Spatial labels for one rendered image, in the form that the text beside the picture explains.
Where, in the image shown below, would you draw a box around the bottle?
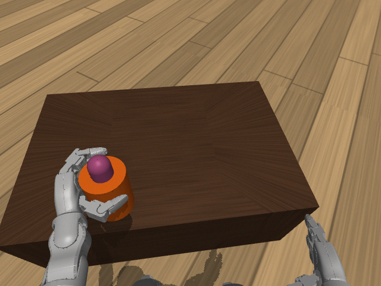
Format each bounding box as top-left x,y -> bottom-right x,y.
79,154 -> 135,222

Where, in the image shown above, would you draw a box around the right robot hand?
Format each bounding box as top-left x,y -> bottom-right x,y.
287,214 -> 347,286

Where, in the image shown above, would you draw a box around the left robot hand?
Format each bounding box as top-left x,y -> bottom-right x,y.
54,147 -> 129,223

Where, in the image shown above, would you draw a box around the left robot arm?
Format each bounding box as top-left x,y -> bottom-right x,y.
41,212 -> 92,286

